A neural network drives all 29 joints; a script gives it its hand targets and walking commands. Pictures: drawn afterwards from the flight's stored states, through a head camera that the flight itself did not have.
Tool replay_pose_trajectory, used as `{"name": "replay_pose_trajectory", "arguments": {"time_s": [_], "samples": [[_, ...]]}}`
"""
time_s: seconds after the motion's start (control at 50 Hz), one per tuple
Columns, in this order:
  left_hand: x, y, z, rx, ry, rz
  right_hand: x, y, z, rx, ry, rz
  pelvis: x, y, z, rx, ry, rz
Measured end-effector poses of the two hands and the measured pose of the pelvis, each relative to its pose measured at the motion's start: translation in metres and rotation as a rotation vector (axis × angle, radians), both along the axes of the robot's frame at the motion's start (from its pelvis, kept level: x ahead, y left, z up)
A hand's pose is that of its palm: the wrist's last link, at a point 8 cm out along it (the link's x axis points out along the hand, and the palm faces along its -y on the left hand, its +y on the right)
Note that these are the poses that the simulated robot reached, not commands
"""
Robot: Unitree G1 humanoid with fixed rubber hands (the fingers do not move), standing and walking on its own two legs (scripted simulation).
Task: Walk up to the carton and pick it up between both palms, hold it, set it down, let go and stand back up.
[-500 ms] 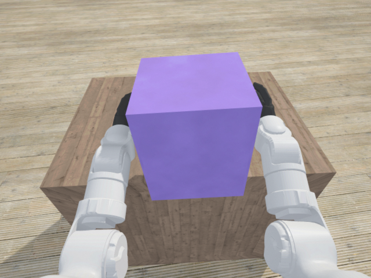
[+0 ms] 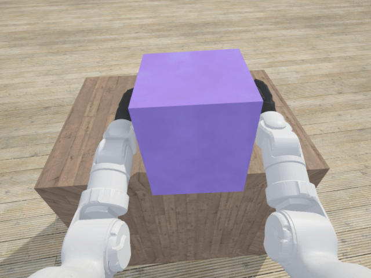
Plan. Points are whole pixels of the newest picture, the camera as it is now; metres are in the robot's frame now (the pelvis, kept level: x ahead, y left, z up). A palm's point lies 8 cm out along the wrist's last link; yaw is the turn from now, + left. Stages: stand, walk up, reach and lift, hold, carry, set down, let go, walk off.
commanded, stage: hold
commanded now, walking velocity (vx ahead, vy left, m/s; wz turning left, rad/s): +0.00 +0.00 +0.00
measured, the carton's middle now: (194, 124) +0.41 -0.01 +0.14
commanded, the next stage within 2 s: none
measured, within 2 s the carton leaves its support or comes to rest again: neither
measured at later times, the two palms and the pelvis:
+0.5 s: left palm (124, 109) +0.43 +0.14 +0.18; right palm (261, 100) +0.43 -0.16 +0.19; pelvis +0.02 +0.00 +0.00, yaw +1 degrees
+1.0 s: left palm (117, 127) +0.39 +0.15 +0.16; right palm (257, 115) +0.40 -0.14 +0.17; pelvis +0.01 +0.00 +0.00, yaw +1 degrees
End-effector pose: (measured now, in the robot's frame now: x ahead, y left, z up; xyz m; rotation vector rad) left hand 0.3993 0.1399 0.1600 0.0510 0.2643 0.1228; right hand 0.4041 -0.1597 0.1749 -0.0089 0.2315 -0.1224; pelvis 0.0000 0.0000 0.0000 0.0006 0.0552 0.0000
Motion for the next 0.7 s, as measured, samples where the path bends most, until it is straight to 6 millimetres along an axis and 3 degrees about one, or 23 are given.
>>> {"name": "replay_pose_trajectory", "arguments": {"time_s": [0.52,0.7], "samples": [[0.028,0.004,0.016,-0.004,-0.023,0.004,0.029,0.004,0.018,0.005,-0.024,0.002,0.021,-0.001,0.002,-0.001,0.018,0.016],[0.022,0.008,0.000,-0.011,0.017,0.010,0.025,0.008,0.001,-0.022,0.017,0.014,0.024,0.000,0.002,-0.001,0.002,0.010]]}}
